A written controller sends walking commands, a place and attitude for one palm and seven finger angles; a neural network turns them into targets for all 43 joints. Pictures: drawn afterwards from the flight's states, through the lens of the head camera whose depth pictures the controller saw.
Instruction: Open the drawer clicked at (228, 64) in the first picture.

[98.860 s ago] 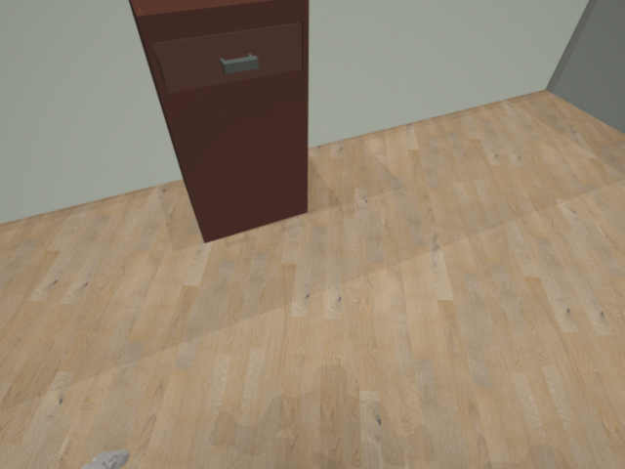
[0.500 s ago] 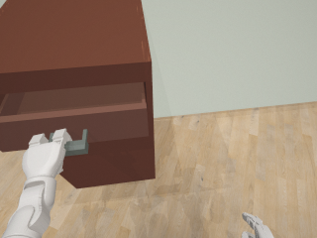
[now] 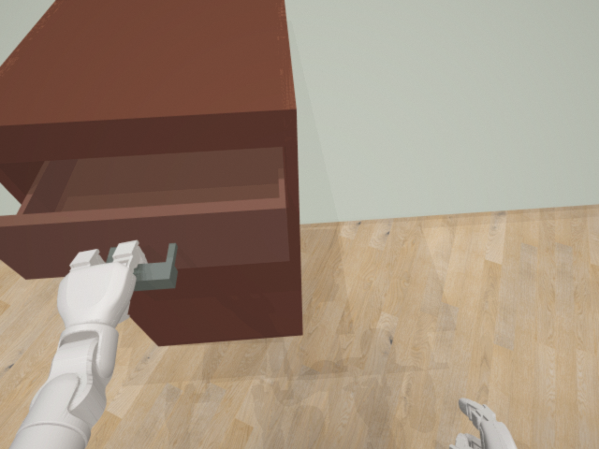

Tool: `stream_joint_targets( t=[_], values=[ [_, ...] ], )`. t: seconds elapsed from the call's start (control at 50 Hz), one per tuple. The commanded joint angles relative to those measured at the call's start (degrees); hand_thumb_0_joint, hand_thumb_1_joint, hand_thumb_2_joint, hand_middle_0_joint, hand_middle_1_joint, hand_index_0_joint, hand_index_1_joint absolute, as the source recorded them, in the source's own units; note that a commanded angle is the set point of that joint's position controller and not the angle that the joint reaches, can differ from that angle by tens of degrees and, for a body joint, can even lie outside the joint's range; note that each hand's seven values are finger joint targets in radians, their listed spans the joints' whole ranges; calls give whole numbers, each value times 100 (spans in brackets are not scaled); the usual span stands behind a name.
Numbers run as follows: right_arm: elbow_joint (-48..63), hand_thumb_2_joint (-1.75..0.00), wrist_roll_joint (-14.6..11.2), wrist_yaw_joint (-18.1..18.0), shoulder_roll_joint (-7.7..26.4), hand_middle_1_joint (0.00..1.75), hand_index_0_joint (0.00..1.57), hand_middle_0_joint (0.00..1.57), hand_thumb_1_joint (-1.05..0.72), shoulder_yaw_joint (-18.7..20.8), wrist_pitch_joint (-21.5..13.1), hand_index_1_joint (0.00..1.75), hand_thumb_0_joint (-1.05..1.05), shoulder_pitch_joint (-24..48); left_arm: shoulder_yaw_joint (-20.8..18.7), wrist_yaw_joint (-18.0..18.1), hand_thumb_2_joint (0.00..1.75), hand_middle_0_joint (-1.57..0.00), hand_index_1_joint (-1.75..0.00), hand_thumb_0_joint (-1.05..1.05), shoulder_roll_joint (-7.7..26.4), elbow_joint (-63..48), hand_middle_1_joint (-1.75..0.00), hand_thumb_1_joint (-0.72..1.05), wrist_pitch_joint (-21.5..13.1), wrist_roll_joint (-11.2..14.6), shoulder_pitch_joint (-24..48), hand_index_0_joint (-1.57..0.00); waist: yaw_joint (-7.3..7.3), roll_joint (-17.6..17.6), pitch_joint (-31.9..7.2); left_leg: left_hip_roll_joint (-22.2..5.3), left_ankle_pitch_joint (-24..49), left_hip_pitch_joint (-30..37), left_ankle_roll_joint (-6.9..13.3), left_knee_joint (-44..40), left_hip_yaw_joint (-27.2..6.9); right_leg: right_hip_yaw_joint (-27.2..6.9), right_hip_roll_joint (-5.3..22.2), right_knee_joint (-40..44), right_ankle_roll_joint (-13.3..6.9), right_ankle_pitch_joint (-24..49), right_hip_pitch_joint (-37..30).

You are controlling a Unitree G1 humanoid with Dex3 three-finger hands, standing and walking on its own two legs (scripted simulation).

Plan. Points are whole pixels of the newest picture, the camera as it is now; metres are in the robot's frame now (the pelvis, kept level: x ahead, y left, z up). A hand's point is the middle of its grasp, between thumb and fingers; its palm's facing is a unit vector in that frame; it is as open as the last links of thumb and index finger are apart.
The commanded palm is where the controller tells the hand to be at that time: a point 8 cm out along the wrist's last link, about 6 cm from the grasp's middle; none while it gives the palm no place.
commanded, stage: pull the drawer open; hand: left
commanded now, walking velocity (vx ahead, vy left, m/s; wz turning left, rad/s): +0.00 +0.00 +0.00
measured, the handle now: (140, 264) +0.35 +0.27 +0.02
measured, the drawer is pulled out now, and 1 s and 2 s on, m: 0.12 0.24 0.29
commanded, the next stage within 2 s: open the thumb to release the handle in 1.18 s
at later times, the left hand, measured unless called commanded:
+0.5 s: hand (115, 319) +0.27 +0.29 +0.00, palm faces -0.02 -0.07 -1.00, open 6.2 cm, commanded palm +0.23 +0.27 +0.05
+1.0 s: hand (95, 402) +0.17 +0.27 +0.00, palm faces -0.04 -0.12 -0.99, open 6.2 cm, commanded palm +0.12 +0.26 +0.05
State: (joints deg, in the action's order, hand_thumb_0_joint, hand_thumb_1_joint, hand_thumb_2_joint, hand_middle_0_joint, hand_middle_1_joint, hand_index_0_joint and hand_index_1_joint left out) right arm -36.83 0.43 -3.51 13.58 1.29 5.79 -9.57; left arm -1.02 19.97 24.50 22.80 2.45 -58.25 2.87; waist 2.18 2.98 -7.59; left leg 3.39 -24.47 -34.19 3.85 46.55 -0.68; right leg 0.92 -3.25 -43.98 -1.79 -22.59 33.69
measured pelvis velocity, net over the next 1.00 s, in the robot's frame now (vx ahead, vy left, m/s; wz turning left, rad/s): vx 0.02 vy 0.01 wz -0.02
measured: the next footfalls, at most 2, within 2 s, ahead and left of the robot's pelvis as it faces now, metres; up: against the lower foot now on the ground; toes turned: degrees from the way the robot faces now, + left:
none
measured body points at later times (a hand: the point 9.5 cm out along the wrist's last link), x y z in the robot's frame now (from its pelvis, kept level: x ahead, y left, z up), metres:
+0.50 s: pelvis -0.01 +0.00 +0.00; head +0.03 -0.02 +0.45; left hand +0.27 +0.29 +0.05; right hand +0.13 -0.27 -0.11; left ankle -0.02 +0.07 -0.70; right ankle -0.01 -0.11 -0.70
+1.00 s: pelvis +0.02 +0.01 -0.01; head +0.06 +0.00 +0.44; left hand +0.17 +0.27 +0.05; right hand +0.25 -0.19 -0.09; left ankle -0.02 +0.07 -0.70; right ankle -0.01 -0.11 -0.70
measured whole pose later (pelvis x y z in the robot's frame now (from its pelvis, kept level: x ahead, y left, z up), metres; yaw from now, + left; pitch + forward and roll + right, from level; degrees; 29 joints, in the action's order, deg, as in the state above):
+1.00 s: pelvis +0.02 +0.01 -0.01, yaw -1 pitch +12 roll -2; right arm -30.9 1.6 2.6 12.1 -0.2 3.8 -5.1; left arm -1.1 23.6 21.0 -10.0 2.1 -57.1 -35.2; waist 4.9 2.8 -8.7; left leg 3.2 -28.2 -33.7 4.4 50.2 0.6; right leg -0.2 -3.5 -47.6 -1.1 -26.0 33.6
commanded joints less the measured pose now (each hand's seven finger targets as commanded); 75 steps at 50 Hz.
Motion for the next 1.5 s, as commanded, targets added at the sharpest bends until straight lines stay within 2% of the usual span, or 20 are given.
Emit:
stream_joint_targets(
  t=[0.0, 0.04, 0.1, 0.24, 0.38, 0.52, 0.54, 0.74, 0.8, 0.82, 0.98, 1.12, 1.2, 1.22, 1.24, 1.26, 1.28, 1.3, 1.38, 1.48],
  values=[
    [666, -90, -15, -151, 796, 30, 20, 20, -90, 285, -206, 30, 0, 167, -636, 180, 90, -40, -135, 0, 1434, -843, -135, 90, -181, -89, 1478, -40, -86, -20, -1409, -194, 2239, 958, -247, -566, -161, -60, 36, 444, -133, 1722, -645],
    [709, -90, -10, -147, 787, 30, 20, 20, -90, 271, -218, 30, 0, 169, -519, 183, 90, -40, -135, 0, 1381, -989, -135, 90, -275, -127, 1773, -40, -75, 184, -1528, -189, 2159, 1006, -247, -592, -169, -67, 52, 422, -143, 1614, -587],
    [654, -90, -36, -158, 789, 30, 20, 20, -90, 300, -248, 30, 0, 121, -544, 196, 90, -40, -135, 0, 1395, -635, -135, 90, -318, -144, 1756, -40, -118, 43, -1283, -168, 1843, 845, -215, -590, -134, -75, 36, 486, -140, 1436, -502],
    [633, -90, -49, -163, 802, 30, 20, 20, -90, 340, -287, 30, 0, 34, -587, 288, 90, -40, -135, 0, 1508, -649, -135, 90, -463, -203, 2107, -40, -95, 176, -1630, -147, 1771, 793, -195, -544, -119, -130, 48, 417, -140, 1388, -523],
    [920, -90, -71, 0, 766, 30, 20, 20, -90, 368, -403, 30, 0, 276, -548, 306, 90, -40, -135, 0, 1045, -1491, -135, 90, -416, 102, -29, -40, 169, 117, -1712, -233, 2445, 1013, -214, -615, -139, -136, 34, 434, -144, 1800, -870],
    [1072, -90, -9, 202, 789, 30, 20, 20, -90, 339, -490, 30, 0, 536, -901, 422, 90, -40, -135, 0, 1014, -2613, -135, 90, -268, 194, -1967, -40, 246, 95, -1364, -367, 3108, 1078, -303, -602, -234, -68, 56, 362, -145, 1983, -819],
    [1113, -90, -3, 244, 761, 30, 20, 20, -90, 323, -499, 30, 0, 576, -709, 445, 90, -40, -135, 0, 801, -2833, -135, 90, -234, 159, -2148, -40, 230, 246, -1288, -388, 3147, 1189, -331, -583, -255, -42, 66, 332, -131, 1883, -653],
    [1192, -90, 88, 407, 677, 30, 20, 20, -90, 279, -474, 30, 0, 737, -717, 692, 90, -40, -135, 0, 624, -3888, -135, 90, -51, 44, -3431, -40, 305, 330, -1300, -527, 4006, 1606, -540, -333, -437, 67, 58, 21, -120, 1895, -282],
    [1274, -90, 97, 480, 634, 30, 20, 20, -90, 257, -461, 30, 0, 778, -434, 652, 90, -40, -135, 0, 369, -4218, -135, 90, -54, 53, -3821, -40, 319, 348, -1199, -575, 4190, 1674, -563, -268, -505, 140, 72, -35, -96, 1813, -148],
    [1308, -90, 96, 488, 645, 30, 20, 20, -90, 230, -446, 30, 0, 793, -581, 654, 90, -40, -135, 0, 527, -4386, -135, 90, -77, 68, -3914, -40, 360, 384, -1265, -599, 4346, 1708, -578, -253, -547, 113, 72, -73, -109, 1845, -175],
    [1474, -90, 110, 569, 565, 30, 20, 20, -90, 108, -396, 30, 0, 846, -675, 671, 90, -40, -135, 0, 520, -4636, -135, 90, -188, 87, -5108, -40, 508, 167, -1127, -532, 4117, 1409, -546, -96, -413, 28, 68, -173, -109, 2019, -197],
    [1599, -90, 120, 593, 603, 30, 20, 20, -90, 74, -305, 30, 0, 944, -927, 886, 90, -40, -135, 0, 640, -4890, -135, 90, -306, 125, -5804, -40, 579, 226, -1084, -504, 3886, 1133, -518, 40, -340, -109, 67, -249, -128, 2112, -127],
    [1672, -90, 143, 653, 603, 30, 20, 20, -90, 120, -263, 30, 0, 914, -808, 1033, 90, -40, -135, 0, 487, -5027, -135, 90, -359, 126, -6262, -40, 598, 255, -1074, -498, 3760, 1113, -519, 152, -338, -107, 67, -346, -121, 1891, 117],
    [1700, -90, 144, 656, 621, 30, 20, 20, -90, 120, -257, 30, 0, 936, -825, 1076, 90, -40, -135, 0, 493, -5099, -135, 90, -358, 136, -6247, -40, 587, 291, -1162, -518, 3805, 1096, -515, 163, -354, -107, 67, -365, -131, 1871, 129],
    [1634, -90, 191, 641, 656, 30, 20, 20, -90, 140, -210, 30, 0, 866, -890, 1118, 90, -40, -135, 0, 650, -5086, -135, 90, -339, 36, -5527, -40, 413, 162, -1056, -465, 3492, 1072, -520, 218, -422, -139, 45, -397, -137, 1649, 433],
    [1460, -90, 233, 501, 723, 30, 20, 20, -90, 178, -131, 30, 0, 843, -1552, 1220, 90, -40, -135, 0, 1288, -4923, -135, 90, -408, -130, -4063, -40, 223, 28, -880, -373, 2775, 855, -525, 225, -428, -156, -1, -408, -161, 1370, 665],
    [1500, -90, 289, 419, 643, 30, 20, 20, -90, 177, -146, 30, 0, 840, -1540, 1285, 87, -40, -134, 0, 1088, -4693, -134, 83, -472, -198, -4244, -40, 375, 109, -993, -304, 2488, 861, -473, 213, -327, -81, -3, -407, -180, 1261, 547],
    [1504, -90, 261, 417, 604, 30, 20, 20, -90, 168, -179, 30, 0, 823, -1418, 1314, 84, -39, -134, 0, 960, -4399, -134, 76, -493, -196, -4420, -39, 328, 102, -881, -278, 2279, 852, -476, 238, -338, -111, 0, -385, -195, 1043, 713],
    [1499, -90, 172, 351, 627, 30, 20, 20, -90, 292, -234, 30, 0, 789, -1288, 1306, 72, -37, -130, 0, 784, -4543, -130, 48, -431, 142, -4335, -37, 337, 230, -1393, -249, 2217, 1036, -475, 228, -321, -118, 23, -352, -172, 1068, 487],
    [1416, -90, 93, 188, 641, 30, 20, 20, -90, 181, -252, 30, 0, 994, -1087, 1017, 57, -35, -127, 0, 797, -4067, -127, 13, -143, 306, -3961, -35, 241, -174, -870, -188, 1285, 529, -274, -62, -244, -135, 86, -28, -121, 914, 78]
  ],
)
